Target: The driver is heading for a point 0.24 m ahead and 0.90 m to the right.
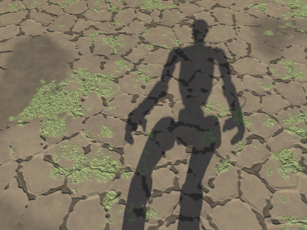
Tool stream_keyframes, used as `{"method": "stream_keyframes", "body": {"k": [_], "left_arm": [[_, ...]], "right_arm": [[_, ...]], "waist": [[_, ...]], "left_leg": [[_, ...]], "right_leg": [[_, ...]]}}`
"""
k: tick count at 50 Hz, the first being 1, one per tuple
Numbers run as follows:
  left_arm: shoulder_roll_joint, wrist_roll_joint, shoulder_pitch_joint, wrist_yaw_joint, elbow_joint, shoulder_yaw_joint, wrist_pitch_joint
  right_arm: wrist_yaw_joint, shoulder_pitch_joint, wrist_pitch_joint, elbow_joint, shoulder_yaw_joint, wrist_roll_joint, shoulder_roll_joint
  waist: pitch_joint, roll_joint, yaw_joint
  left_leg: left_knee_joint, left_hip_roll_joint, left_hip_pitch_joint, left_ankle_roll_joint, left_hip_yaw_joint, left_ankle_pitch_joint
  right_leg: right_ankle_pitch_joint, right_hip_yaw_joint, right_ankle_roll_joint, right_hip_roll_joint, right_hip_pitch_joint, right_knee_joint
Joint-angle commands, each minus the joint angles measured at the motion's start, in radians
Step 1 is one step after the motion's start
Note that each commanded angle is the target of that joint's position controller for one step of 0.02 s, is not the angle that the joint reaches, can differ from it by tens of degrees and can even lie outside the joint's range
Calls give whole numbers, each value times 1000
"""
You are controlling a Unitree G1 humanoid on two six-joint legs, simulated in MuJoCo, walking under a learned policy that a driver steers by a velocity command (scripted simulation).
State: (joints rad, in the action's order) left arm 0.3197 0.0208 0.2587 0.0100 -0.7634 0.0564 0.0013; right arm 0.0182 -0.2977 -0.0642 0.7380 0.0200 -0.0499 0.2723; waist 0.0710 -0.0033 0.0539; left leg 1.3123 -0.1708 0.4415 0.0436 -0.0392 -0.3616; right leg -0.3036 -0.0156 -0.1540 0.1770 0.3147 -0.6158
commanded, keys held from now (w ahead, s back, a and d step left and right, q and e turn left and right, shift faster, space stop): w+e+shift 1.00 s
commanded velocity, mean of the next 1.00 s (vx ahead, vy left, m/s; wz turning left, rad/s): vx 0.99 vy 0.00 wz -1.00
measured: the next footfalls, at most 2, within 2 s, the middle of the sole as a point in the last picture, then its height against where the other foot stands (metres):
left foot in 0.28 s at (131, 212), level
right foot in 0.74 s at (208, 151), level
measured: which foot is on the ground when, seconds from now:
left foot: up 0.00-0.26, down 0.28-0.72, up 0.74-1.00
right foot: down 0.00-0.28, up 0.30-0.72, down 0.74-1.00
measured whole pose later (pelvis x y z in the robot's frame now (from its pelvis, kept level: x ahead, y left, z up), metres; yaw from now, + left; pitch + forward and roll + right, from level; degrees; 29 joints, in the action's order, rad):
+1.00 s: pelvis +0.85 -0.32 +0.01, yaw -57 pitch +1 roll +0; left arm 0.32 0.01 0.47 0.01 -0.85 0.07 0.06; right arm 0.02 -0.02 -0.04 0.58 -0.01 -0.05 0.26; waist 0.05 0.00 -0.09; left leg 0.87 -0.16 0.72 0.08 -0.08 -0.17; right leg -0.30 0.17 -0.19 0.24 0.04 -0.36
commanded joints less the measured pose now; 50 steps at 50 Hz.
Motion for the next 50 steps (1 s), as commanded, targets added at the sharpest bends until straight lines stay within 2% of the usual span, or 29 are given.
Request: {"method": "stream_keyframes", "body": {"k": [1,5,8,10,12,13,14,15,16,17,18,19,21,23,27,30,32,34,35,36,37,38,39,40,41,43,44,47,50], "left_arm": [[147,-17,27,-13,61,39,49],[150,-9,67,2,48,41,78],[172,-26,115,2,23,52,89],[191,-34,119,-7,9,57,87],[241,-28,100,-14,4,67,84],[275,-14,56,-9,7,73,83],[234,3,2,-3,14,62,93],[35,-5,27,-4,52,14,102],[39,-49,131,-9,100,-6,98],[121,-13,59,-15,56,3,80],[140,4,7,-1,49,9,66],[129,13,-35,15,50,8,53],[60,19,-78,46,85,-9,25],[12,18,-138,60,128,-25,3],[13,7,-264,77,203,-39,-3],[8,12,-368,96,229,-50,1],[22,8,-349,91,203,-43,11],[76,1,-158,71,147,-18,18],[115,-3,44,56,89,7,19],[157,-6,258,33,14,39,19],[210,-41,195,3,10,78,3],[329,10,79,8,70,89,-16],[301,16,148,-3,87,91,-21],[250,7,137,-12,51,85,-8],[209,0,116,-17,28,74,12],[164,-4,49,-30,33,51,49],[143,-11,48,-27,31,41,62],[144,-9,69,-13,23,41,86],[156,-17,108,1,7,52,91]], "right_arm": [[1,-3,23,-90,30,-23,139],[8,251,28,-187,11,-1,107],[17,313,16,-207,5,15,102],[13,316,13,-211,8,21,117],[-8,154,12,-167,34,26,178],[-29,-30,11,-128,58,35,225],[-55,-254,13,-76,81,31,270],[-71,-365,3,-50,96,-15,329],[-51,-203,1,-80,101,-27,344],[-43,-49,5,-116,85,-15,222],[-38,-4,7,-108,68,-6,156],[-35,-10,6,-83,61,-9,128],[-30,-67,-11,-9,46,-1,91],[-11,-91,-35,37,42,24,76],[-6,-35,-62,57,41,22,90],[-16,-100,-63,91,48,23,131],[-27,-146,-47,95,56,27,173],[-40,-125,-15,81,73,27,249],[-42,-77,2,61,81,25,275],[-38,-28,16,39,82,20,268],[-23,-6,20,27,76,15,199],[-15,-80,0,-102,52,24,130],[-16,10,-29,-138,43,27,160],[-17,44,-44,-136,35,29,156],[-20,73,-42,-135,29,18,145],[-22,41,-5,-113,21,-21,135],[-18,43,14,-112,20,-27,129],[-4,231,27,-192,-1,-12,81],[4,327,19,-227,-13,14,59]], "waist": [[-26,5,-7],[86,28,-56],[37,42,-92],[7,39,-90],[-120,37,-10],[-212,45,104],[-302,34,222],[-390,-260,191],[-481,-490,41],[-311,-260,35],[-205,-122,23],[-141,-35,17],[-51,-50,-13],[-7,-54,-38],[58,-66,-87],[115,-16,-65],[61,-37,-78],[-69,-98,-196],[-163,-120,-290],[-247,-90,-366],[-193,109,-295],[-294,248,-130],[-360,65,-187],[-197,-25,-151],[-91,-85,-98],[-41,-102,-17],[-34,-93,-4],[32,-56,-41],[12,-4,-95]], "left_leg": [[-109,-16,223,28,10,-72],[-430,37,201,47,60,223],[-628,96,74,6,54,446],[-720,130,-19,-23,46,451],[-736,197,-262,-42,41,328],[-711,190,-466,-45,51,242],[-697,125,-709,-53,16,116],[-784,-154,-920,-89,-313,-260],[-1032,-316,-904,-152,-850,-400],[-1067,-254,-723,-160,-739,-522],[-1047,-221,-583,-169,-566,-402],[-1052,-187,-492,-159,-438,-244],[-1077,-156,-377,-141,-241,-65],[-1117,-156,-354,-115,-101,92],[-1185,-84,-279,-84,200,391],[-1213,-51,-329,-68,337,667],[-1127,-49,-435,-62,364,1103],[-853,-89,-499,-63,355,1426],[-614,-110,-449,-77,331,1477],[-295,-98,-288,-77,307,1281],[92,100,-18,-43,289,248],[391,197,354,9,161,-140],[366,165,433,-3,-9,-82],[242,114,444,-11,-30,-41],[122,75,384,-8,-32,-28],[0,37,242,16,-36,-56],[-64,23,205,31,-28,-79],[-334,22,145,54,21,73],[-579,79,14,30,40,395]], "right_leg": [[38,418,-191,-240,-107,388],[179,393,-169,-169,25,479],[476,400,-123,-193,-58,463],[632,409,-90,-210,-145,418],[953,411,-32,-198,-218,200],[995,405,-11,-191,-167,-31],[886,364,7,-138,-36,-314],[-12,275,17,-18,226,-721],[-161,204,20,-14,385,-857],[-29,173,12,-113,411,-846],[39,144,20,-161,395,-807],[49,128,26,-193,382,-777],[44,121,34,-239,391,-751],[67,110,36,-274,453,-728],[252,33,37,-269,438,-512],[301,-115,-5,-226,356,-256],[293,-192,-37,-142,239,-179],[205,-186,-64,-77,31,-159],[151,-158,-86,-52,-174,-160],[109,-80,-114,-49,-451,-77],[18,107,-135,-130,-575,-3],[66,659,-323,-369,-780,130],[-81,830,-348,-413,-780,294],[-89,803,-306,-407,-616,370],[-1,714,-270,-363,-443,380],[169,555,-237,-275,-214,369],[182,517,-233,-247,-135,380],[207,452,-210,-178,41,444],[393,415,-142,-142,39,430]]}}
Over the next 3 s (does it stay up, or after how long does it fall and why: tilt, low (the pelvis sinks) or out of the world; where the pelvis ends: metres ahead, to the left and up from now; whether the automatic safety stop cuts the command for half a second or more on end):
stays up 0.89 -1.80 0.02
